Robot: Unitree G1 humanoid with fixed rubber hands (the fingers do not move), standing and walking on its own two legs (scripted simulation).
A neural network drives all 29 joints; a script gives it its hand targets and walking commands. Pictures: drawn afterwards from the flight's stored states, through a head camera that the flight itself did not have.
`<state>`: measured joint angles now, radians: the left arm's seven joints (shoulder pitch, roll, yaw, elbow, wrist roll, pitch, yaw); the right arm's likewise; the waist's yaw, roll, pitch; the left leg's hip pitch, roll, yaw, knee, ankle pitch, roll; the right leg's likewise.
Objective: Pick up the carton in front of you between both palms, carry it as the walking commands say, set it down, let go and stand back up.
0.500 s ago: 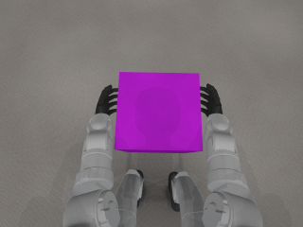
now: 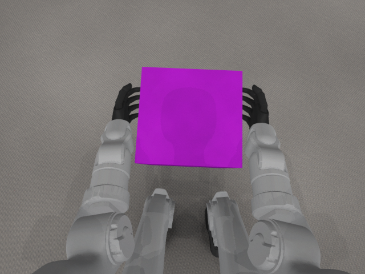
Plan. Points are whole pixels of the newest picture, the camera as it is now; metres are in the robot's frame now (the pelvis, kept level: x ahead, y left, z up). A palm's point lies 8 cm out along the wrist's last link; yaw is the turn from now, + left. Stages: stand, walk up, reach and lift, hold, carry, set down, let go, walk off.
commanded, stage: set down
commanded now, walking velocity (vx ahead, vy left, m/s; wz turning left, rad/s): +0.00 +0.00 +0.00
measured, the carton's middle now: (188, 127) +0.43 +0.02 -0.17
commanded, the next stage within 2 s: none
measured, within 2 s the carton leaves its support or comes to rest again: rests again in 1.28 s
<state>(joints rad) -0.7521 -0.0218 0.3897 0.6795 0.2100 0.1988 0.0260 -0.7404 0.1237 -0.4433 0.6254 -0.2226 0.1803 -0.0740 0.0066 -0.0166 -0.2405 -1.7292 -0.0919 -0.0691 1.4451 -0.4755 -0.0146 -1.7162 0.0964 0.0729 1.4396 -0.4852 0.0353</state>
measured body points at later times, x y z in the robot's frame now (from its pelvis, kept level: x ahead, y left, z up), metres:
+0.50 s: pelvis -0.04 +0.00 -0.13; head +0.27 +0.02 +0.19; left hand +0.46 +0.18 -0.26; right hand +0.46 -0.13 -0.26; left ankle +0.07 +0.11 -0.55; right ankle +0.07 -0.13 -0.55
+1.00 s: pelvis -0.04 +0.00 -0.20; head +0.30 +0.02 +0.09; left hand +0.49 +0.18 -0.36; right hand +0.47 -0.13 -0.36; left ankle +0.07 +0.11 -0.55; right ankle +0.07 -0.12 -0.55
